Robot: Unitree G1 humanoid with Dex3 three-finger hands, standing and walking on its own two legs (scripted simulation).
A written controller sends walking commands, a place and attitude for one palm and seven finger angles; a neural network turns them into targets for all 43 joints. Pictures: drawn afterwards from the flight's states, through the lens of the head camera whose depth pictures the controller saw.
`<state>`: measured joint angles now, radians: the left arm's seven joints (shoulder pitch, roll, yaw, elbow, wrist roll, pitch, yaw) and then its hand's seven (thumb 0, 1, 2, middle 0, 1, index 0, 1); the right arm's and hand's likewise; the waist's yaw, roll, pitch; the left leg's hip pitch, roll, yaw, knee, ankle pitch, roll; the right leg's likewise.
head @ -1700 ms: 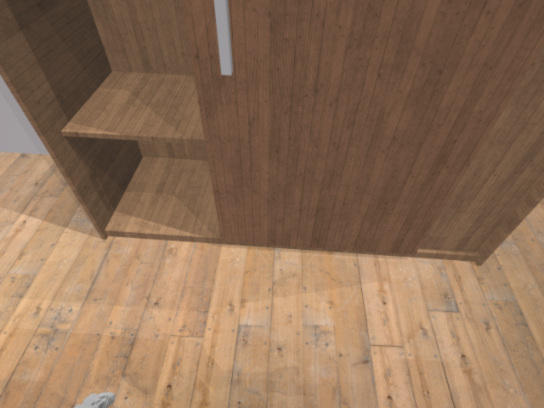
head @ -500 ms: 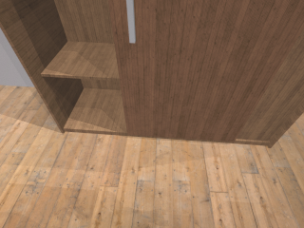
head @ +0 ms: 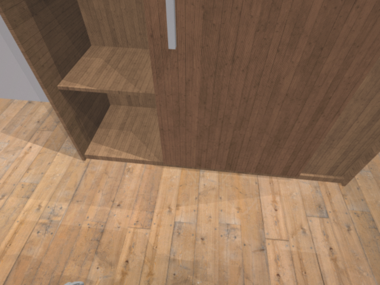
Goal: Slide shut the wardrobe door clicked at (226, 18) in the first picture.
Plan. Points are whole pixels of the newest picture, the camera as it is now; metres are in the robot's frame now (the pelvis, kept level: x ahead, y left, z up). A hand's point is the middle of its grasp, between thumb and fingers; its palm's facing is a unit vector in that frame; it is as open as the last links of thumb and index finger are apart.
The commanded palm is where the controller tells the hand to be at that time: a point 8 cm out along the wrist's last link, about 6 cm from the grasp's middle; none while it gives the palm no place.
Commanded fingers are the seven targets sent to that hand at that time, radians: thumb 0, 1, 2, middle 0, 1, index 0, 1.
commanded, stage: walk to a spot facing it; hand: right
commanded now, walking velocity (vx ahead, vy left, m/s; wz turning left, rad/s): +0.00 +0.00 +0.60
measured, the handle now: (172, 16) +0.88 +0.10 +0.18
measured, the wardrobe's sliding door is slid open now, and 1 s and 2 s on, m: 0.54 0.54 0.54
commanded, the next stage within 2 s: none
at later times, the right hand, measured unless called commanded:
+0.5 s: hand out of the picture +0.06 -0.17 -0.17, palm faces -0.21 +0.95 -0.24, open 7.4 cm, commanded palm none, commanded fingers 0.00 -0.90 -0.90 0.20 0.30 0.20 0.30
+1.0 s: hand out of the picture +0.16 -0.15 -0.16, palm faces -0.55 +0.80 -0.24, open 7.4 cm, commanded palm none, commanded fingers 0.00 -0.90 -0.90 0.20 0.30 0.20 0.30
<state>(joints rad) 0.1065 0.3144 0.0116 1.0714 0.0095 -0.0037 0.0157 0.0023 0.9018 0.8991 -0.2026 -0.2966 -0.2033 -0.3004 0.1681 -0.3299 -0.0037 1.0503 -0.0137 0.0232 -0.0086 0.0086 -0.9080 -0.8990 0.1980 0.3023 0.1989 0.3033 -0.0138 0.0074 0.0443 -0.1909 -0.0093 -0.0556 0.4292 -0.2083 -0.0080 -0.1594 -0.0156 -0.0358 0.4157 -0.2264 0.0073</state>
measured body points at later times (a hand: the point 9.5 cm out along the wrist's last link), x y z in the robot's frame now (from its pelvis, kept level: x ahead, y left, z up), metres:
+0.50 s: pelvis -0.02 +0.01 +0.00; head +0.01 +0.03 +0.44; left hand +0.01 +0.29 -0.15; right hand +0.07 -0.22 -0.15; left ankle +0.00 +0.11 -0.74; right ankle +0.00 -0.14 -0.68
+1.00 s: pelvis -0.05 -0.02 -0.01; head -0.02 -0.01 +0.44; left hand -0.15 +0.21 -0.15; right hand +0.19 -0.19 -0.14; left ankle -0.11 +0.09 -0.72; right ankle +0.01 -0.15 -0.74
